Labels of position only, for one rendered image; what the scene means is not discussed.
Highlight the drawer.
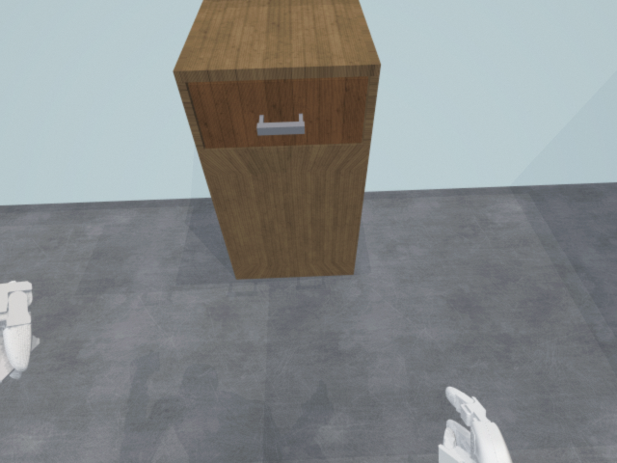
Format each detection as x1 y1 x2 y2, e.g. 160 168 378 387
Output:
188 76 368 149

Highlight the cabinet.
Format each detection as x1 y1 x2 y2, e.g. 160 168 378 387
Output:
174 0 381 280

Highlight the right robot hand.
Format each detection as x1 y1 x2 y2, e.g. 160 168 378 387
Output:
439 387 513 463

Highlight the left robot hand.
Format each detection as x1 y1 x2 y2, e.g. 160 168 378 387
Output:
0 281 40 384

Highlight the handle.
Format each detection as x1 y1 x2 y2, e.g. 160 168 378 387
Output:
256 114 305 136

